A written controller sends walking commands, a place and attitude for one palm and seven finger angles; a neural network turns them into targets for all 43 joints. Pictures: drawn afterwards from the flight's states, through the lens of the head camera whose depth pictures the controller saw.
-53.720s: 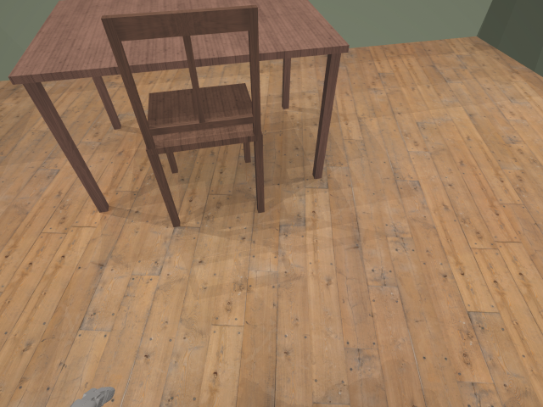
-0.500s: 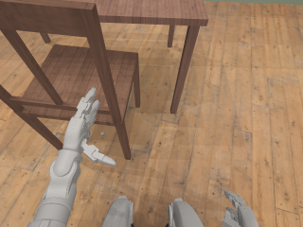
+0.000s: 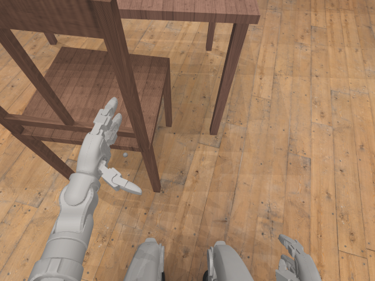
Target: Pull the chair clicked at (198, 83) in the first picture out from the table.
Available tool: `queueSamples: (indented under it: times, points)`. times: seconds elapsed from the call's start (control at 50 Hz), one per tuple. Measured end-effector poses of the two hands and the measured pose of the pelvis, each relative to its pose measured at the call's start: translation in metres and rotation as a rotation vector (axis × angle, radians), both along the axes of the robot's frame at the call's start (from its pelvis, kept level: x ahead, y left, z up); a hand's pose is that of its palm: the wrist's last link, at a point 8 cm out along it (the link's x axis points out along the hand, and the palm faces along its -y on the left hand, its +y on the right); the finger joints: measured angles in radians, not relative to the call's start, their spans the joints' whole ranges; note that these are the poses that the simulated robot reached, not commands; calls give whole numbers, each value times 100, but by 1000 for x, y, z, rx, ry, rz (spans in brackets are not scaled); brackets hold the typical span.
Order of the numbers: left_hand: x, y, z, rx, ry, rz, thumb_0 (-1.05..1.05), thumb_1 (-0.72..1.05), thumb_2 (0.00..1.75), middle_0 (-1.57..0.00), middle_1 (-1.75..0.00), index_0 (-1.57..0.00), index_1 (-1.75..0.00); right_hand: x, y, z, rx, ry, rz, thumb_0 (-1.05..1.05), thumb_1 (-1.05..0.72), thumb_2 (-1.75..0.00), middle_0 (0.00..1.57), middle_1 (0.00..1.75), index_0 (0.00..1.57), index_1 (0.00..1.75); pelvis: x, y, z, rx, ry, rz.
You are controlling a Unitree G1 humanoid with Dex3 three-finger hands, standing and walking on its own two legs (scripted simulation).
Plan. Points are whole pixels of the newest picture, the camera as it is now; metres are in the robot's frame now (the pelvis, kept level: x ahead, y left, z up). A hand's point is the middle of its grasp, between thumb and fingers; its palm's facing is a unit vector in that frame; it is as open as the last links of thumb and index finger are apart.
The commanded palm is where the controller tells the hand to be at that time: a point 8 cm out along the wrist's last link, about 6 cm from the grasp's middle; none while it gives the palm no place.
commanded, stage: push the fingers through the gap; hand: left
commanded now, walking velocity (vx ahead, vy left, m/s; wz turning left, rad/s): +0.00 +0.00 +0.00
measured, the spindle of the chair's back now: (42, 85) +0.53 +0.33 +0.05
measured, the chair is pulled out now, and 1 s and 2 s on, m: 0.15 0.15 0.15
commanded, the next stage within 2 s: hook a spindle and tug to test in 1.36 s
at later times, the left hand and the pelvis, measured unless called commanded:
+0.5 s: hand (132, 135) +0.41 +0.12 +0.03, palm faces -0.15 -0.99 -0.05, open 17.0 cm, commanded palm +0.40 +0.18 +0.03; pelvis +0.00 +0.00 +0.00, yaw +0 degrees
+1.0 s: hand (136, 117) +0.46 +0.12 +0.03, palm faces -0.14 -0.99 -0.03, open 17.0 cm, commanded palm +0.44 +0.17 +0.03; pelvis +0.00 +0.00 -0.01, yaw -1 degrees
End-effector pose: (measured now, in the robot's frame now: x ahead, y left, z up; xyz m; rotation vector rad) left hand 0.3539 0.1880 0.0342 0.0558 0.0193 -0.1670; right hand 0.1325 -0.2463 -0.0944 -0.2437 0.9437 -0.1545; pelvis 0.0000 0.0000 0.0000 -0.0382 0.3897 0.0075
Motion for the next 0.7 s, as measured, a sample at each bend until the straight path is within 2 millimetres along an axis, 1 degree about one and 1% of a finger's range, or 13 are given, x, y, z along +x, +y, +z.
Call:
queueSamples:
  times: [0.06,0.2,0.32,0.44,0.58,0.7]
  points:
    - [8,0,3,-1,-2,-2,-1,-50,30,-6,-8,-6,-8,-5,1,-2,3,21,-3,1,-90,-90,20,30,20,30,1,1,1,0,3,1]
    - [24,-4,-7,-8,50,2,-1,-50,30,-6,-8,-6,-8,-18,0,-5,5,65,-24,1,-90,-89,20,30,20,30,2,2,1,0,15,-2]
    - [29,-8,-2,-13,17,9,-1,-50,30,-6,-8,-5,-8,-29,-1,-6,7,96,-46,1,-90,-89,20,30,20,30,3,3,2,2,17,-8]
    - [42,-7,-3,2,8,20,-1,-50,30,-6,-8,-5,-8,-38,-2,-9,6,125,-52,1,-90,-89,20,30,20,30,2,3,0,1,24,-6]
    - [53,-10,-2,-7,15,18,-1,-50,30,-6,-8,-5,-8,-46,-3,-11,8,148,-66,1,-90,-89,20,30,20,30,0,3,1,2,29,-9]
    - [63,-8,-3,-12,8,39,-1,-50,30,-6,-8,-6,-8,-54,-4,-12,2,169,-75,1,-90,-89,20,30,20,30,-2,3,-1,1,36,-12]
